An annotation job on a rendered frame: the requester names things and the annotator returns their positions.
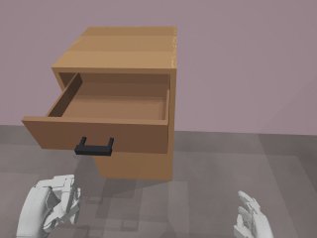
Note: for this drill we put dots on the robot left hand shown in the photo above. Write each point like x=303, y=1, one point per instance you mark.
x=58, y=195

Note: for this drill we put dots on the handle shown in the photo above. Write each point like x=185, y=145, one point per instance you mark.
x=91, y=150

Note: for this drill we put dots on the cabinet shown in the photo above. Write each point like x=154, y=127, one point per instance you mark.
x=126, y=49

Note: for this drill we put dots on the drawer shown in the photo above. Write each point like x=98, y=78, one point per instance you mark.
x=131, y=108

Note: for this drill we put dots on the robot right hand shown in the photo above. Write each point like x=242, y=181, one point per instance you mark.
x=256, y=222

